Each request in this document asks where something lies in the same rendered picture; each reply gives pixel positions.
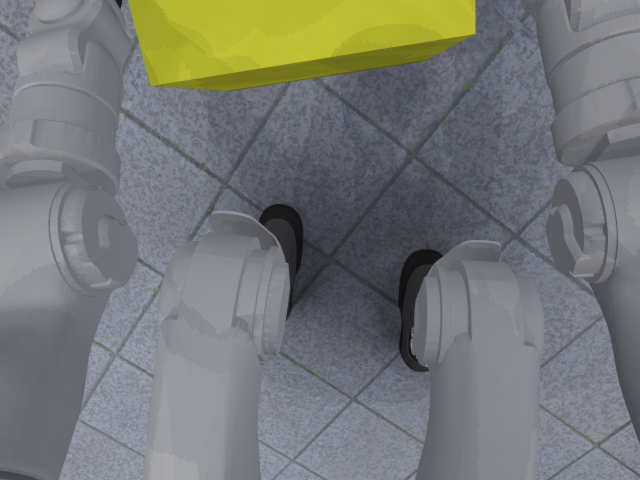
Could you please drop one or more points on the right robot foot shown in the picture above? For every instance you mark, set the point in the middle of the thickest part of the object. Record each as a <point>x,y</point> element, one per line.
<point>415,268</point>

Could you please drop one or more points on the robot left upper arm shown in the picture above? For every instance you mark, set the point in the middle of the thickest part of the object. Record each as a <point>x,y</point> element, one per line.
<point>64,247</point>

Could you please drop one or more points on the robot right upper arm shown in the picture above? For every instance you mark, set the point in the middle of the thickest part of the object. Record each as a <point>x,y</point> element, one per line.
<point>593,232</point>

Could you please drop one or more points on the left robot thigh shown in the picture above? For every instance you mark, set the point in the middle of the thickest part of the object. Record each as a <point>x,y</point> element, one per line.
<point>203,418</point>

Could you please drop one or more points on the robot right forearm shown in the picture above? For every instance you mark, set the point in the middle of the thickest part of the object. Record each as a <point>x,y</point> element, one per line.
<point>591,56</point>

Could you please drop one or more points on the robot left forearm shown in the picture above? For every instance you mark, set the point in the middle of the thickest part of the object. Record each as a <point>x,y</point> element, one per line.
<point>66,102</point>

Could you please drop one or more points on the carton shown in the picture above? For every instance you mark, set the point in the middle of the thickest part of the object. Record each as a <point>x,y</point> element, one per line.
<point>229,45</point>

